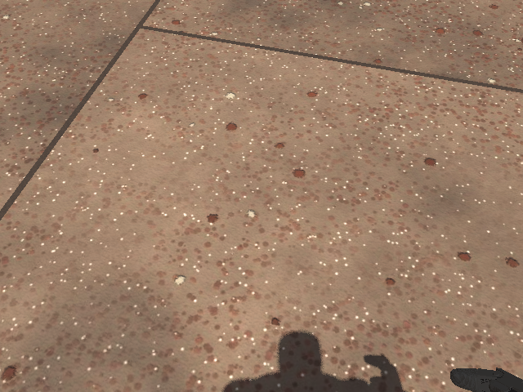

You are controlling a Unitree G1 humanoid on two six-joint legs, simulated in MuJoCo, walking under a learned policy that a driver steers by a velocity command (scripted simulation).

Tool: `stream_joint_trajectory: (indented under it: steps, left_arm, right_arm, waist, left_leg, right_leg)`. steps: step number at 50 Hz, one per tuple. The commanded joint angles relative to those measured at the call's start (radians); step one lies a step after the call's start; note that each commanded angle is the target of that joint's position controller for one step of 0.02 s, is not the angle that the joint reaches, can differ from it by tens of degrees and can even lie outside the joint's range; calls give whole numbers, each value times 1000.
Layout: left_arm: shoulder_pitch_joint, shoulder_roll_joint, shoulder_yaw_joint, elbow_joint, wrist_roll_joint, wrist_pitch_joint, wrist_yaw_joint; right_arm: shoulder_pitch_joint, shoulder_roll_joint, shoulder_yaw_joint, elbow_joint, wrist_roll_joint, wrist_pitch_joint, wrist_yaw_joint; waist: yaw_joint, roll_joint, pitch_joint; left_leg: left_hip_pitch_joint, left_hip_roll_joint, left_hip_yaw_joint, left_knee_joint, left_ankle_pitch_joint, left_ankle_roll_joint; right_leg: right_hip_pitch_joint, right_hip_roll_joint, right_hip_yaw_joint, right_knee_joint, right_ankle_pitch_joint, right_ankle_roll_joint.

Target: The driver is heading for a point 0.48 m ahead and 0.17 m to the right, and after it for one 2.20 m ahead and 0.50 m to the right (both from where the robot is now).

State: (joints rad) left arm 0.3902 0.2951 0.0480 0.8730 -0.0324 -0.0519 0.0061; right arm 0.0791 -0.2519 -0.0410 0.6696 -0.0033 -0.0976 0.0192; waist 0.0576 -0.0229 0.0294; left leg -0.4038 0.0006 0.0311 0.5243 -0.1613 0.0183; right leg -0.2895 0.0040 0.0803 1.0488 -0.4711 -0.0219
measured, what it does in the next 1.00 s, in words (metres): walks ahead, turning right: right foot, then left foot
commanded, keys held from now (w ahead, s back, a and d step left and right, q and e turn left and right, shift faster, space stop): w+e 0.78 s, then w+q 0.22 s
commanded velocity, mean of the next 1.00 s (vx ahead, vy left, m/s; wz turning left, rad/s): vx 0.50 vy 0.00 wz -0.46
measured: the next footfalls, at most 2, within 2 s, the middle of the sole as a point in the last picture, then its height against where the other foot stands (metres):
right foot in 0.42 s outside the picture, level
left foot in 0.92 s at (326, 308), level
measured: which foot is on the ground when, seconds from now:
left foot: down 0.00-0.42, up 0.44-0.90, down 0.92-1.00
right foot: up 0.00-0.40, down 0.42-0.94, up 0.96-1.00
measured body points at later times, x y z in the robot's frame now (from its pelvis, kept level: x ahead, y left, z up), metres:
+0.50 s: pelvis +0.25 -0.08 -0.01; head +0.29 -0.11 +0.44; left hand +0.50 +0.13 -0.10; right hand +0.24 -0.38 -0.14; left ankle +0.14 +0.11 -0.64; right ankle +0.31 -0.17 -0.73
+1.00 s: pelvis +0.54 -0.14 +0.00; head +0.56 -0.15 +0.45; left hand +0.73 +0.08 -0.12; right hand +0.58 -0.46 -0.09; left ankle +0.66 -0.10 -0.73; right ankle +0.35 -0.18 -0.66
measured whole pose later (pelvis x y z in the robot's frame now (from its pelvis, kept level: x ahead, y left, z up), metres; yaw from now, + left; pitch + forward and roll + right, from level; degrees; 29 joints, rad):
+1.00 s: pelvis +0.54 -0.14 +0.00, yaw -28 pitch +2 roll +1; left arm 0.34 0.29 0.06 0.76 -0.01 -0.04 0.01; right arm 0.13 -0.29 -0.05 0.75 0.01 -0.11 0.04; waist 0.03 -0.02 0.01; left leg -0.40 -0.07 -0.01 0.53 -0.16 0.05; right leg -0.25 0.07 0.12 1.04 -0.46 -0.03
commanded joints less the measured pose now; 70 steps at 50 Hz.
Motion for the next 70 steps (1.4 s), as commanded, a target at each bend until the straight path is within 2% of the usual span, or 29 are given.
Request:
stream_joint_trajectory:
  steps: [1,5,11,17,19,20,21,22,23,24,25,26,27,31,36,42,45,46,47,48,49,51,55,59,63,66,68,69,70]
  left_arm:
    - [-72,115,35,-105,3,-15,3]
    - [-79,50,31,-129,3,26,-3]
    - [-232,27,17,-187,11,20,-34]
    - [-357,58,23,-263,14,27,-61]
    - [-272,98,47,-258,16,34,-61]
    - [-128,138,74,-221,12,36,-55]
    - [53,217,113,-171,7,45,-37]
    - [29,350,132,-176,-6,40,-26]
    - [52,280,107,-222,5,20,-34]
    - [19,213,86,-212,15,2,-39]
    - [-31,186,78,-214,15,-7,-38]
    - [-104,148,65,-225,16,-8,-35]
    - [-151,123,55,-243,28,-9,-30]
    - [-141,148,61,-245,24,-14,-9]
    - [-68,164,68,-214,13,-4,11]
    - [2,139,63,-165,16,6,17]
    - [-14,128,57,-160,22,14,12]
    - [-19,101,42,-175,32,14,13]
    - [95,60,28,-183,20,2,12]
    - [98,74,21,-185,24,-11,10]
    - [-9,138,35,-203,12,-22,5]
    - [-164,128,32,-241,29,-44,0]
    - [-157,76,26,-250,51,-49,-3]
    - [-296,33,5,-282,45,-52,-6]
    - [-399,50,9,-304,27,-63,-18]
    - [-396,84,25,-308,19,-73,-20]
    - [-272,119,46,-276,25,-78,-12]
    - [-133,167,62,-261,40,-80,-2]
    - [-22,252,85,-234,51,-63,1]
  right_arm:
    - [158,-106,-39,15,-3,0,-5]
    - [103,-112,-49,47,-7,-22,-8]
    - [129,-173,-68,92,-4,-12,-25]
    - [191,-230,-89,136,28,23,-29]
    - [175,-259,-97,134,39,39,-32]
    - [160,-253,-93,129,43,47,-34]
    - [181,-217,-78,119,23,45,-38]
    - [276,-65,-28,59,-27,23,-27]
    - [196,-122,-29,52,8,-15,-15]
    - [87,-187,-46,24,51,-36,-7]
    - [68,-174,-39,19,43,-48,-11]
    - [72,-176,-43,34,15,-49,-20]
    - [93,-185,-50,42,2,-40,-21]
    - [74,-141,-44,32,-14,-4,-21]
    - [-105,-97,-22,-16,-4,-6,-8]
    - [-137,-136,-30,-28,8,-29,20]
    - [7,-178,-52,12,-1,-35,13]
    - [151,-216,-63,35,-11,-37,11]
    - [279,-304,-89,60,-17,-29,13]
    - [308,-256,-78,86,19,-22,27]
    - [258,-195,-59,75,38,-17,27]
    - [177,-162,-45,52,14,0,21]
    - [178,-153,-39,50,14,6,2]
    - [220,-204,-58,65,27,20,-23]
    - [296,-201,-60,85,35,40,-34]
    - [304,-202,-63,83,35,51,-38]
    - [283,-171,-55,70,30,54,-37]
    - [266,-120,-37,50,18,49,-33]
    - [378,-47,-14,24,33,38,-34]
  waist:
    - [-102,117,-79]
    - [-47,117,-16]
    - [-85,70,24]
    - [-106,73,53]
    - [-43,101,-20]
    - [41,84,-93]
    - [114,13,-189]
    - [-10,-287,-249]
    - [55,-170,-412]
    - [75,-95,-267]
    - [38,-41,-181]
    - [-7,-2,-121]
    - [-46,-20,-102]
    - [-68,-6,-61]
    - [-2,-45,-13]
    - [16,-83,-10]
    - [-59,-99,-72]
    - [-121,-51,-208]
    - [-110,189,-354]
    - [-115,310,-339]
    - [-129,198,-190]
    - [-113,54,-29]
    - [-61,118,-49]
    - [-99,106,-26]
    - [-133,111,-24]
    - [-106,134,-27]
    - [-32,135,-78]
    - [36,70,-191]
    - [21,-193,-341]
  left_leg:
    - [409,296,-345,-282,-32,165]
    - [260,276,-155,-382,121,178]
    - [290,250,55,-405,213,157]
    - [460,300,135,-310,355,112]
    - [481,289,171,-128,681,86]
    - [429,253,206,70,752,57]
    - [221,212,214,357,554,9]
    - [-248,17,159,732,-355,-64]
    - [-362,-26,-99,862,-457,-52]
    - [-450,23,-116,858,-357,-23]
    - [-428,66,-113,778,-268,-4]
    - [-358,99,-115,687,-211,-8]
    - [-276,121,-125,631,-170,-12]
    - [-212,100,-93,451,-60,-65]
    - [-139,31,-83,96,241,-88]
    - [-115,26,-95,-30,211,-35]
    - [71,-10,-29,-81,122,47]
    - [311,88,-139,-36,166,114]
    - [669,277,-535,-68,36,284]
    - [743,348,-829,-227,-182,331]
    - [648,330,-771,-246,-302,288]
    - [412,247,-570,-279,-148,247]
    - [288,164,-423,-315,119,243]
    - [184,120,-333,-323,161,216]
    - [179,118,-364,-277,103,186]
    - [225,140,-441,-208,60,158]
    - [191,91,-426,-85,101,116]
    - [98,41,-361,142,41,82]
    - [-197,-91,-206,459,-277,17]
  right_leg:
    - [-424,-111,28,149,119,8]
    - [-366,-151,20,78,209,31]
    - [-358,-137,-33,-242,481,28]
    - [-343,-92,-113,-398,371,-39]
    - [-191,-18,-178,-407,274,-83]
    - [6,36,-203,-464,312,-116]
    - [313,11,-96,-482,341,-163]
    - [635,-257,463,-571,205,-347]
    - [699,-346,773,-752,12,-411]
    - [617,-325,646,-782,63,-350]
    - [482,-285,528,-773,142,-314]
    - [342,-245,424,-772,261,-284]
    - [242,-216,358,-788,361,-273]
    - [97,-165,239,-834,540,-276]
    - [36,-95,174,-824,423,-205]
    - [206,-177,260,-717,414,-180]
    - [267,-143,209,-541,760,-139]
    - [182,-96,155,-319,735,-108]
    - [-152,46,47,41,442,-17]
    - [-371,85,55,195,-74,9]
    - [-473,19,80,251,-32,-1]
    - [-467,-40,32,152,89,-5]
    - [-337,-68,-3,-87,151,35]
    - [-243,-31,-27,-365,370,74]
    - [-148,13,-11,-512,499,82]
    - [-75,13,7,-578,436,56]
    - [123,-11,-2,-638,412,8]
    - [341,-146,112,-617,366,-54]
    - [661,-372,477,-658,196,-201]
